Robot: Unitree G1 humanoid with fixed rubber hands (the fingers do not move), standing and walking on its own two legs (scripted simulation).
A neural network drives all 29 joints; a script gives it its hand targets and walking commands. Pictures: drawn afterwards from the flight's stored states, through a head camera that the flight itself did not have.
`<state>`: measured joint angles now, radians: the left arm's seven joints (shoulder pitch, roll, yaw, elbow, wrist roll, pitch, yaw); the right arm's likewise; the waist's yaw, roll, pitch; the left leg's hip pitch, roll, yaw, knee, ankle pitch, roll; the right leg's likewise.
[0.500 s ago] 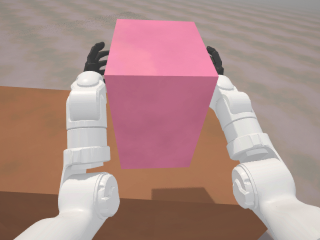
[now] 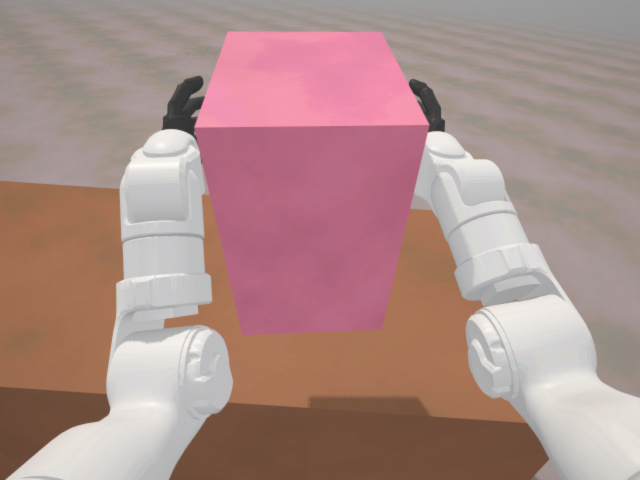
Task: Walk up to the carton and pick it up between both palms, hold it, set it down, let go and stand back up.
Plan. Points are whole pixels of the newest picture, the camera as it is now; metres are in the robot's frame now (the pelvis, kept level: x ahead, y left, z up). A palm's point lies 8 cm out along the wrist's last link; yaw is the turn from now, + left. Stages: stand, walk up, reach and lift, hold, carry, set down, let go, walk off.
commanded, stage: hold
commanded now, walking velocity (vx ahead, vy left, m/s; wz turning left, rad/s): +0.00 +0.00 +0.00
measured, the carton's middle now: (309, 189) +0.38 +0.00 +0.23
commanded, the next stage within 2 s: none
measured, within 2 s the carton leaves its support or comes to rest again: neither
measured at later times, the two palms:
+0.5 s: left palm (179, 139) +0.37 +0.14 +0.29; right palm (425, 135) +0.38 -0.13 +0.30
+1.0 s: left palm (184, 140) +0.37 +0.14 +0.29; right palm (429, 135) +0.37 -0.13 +0.30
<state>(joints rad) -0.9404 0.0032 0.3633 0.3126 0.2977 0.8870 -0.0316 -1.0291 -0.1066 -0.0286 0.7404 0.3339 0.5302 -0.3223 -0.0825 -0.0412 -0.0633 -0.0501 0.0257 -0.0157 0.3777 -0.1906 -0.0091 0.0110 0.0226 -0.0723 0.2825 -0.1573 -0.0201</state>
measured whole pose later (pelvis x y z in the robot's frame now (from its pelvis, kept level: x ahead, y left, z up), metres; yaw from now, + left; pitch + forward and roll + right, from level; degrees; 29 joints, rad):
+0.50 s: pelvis +0.00 +0.00 +0.00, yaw +0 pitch -6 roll -1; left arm -0.97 0.01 0.36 0.36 0.28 0.89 -0.02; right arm -1.07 -0.13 -0.01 0.76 0.37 0.56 -0.33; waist -0.07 -0.03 -0.10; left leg -0.09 0.03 -0.02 0.38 -0.19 -0.01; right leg -0.03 0.03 -0.06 0.28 -0.15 -0.02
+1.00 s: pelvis +0.00 +0.00 +0.00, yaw +0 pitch -5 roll -1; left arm -0.96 0.01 0.36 0.35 0.27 0.89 -0.01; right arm -1.07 -0.15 0.02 0.76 0.40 0.58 -0.35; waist -0.08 -0.02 -0.12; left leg -0.10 0.02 -0.03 0.38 -0.19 -0.01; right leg -0.03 0.03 -0.05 0.28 -0.15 -0.02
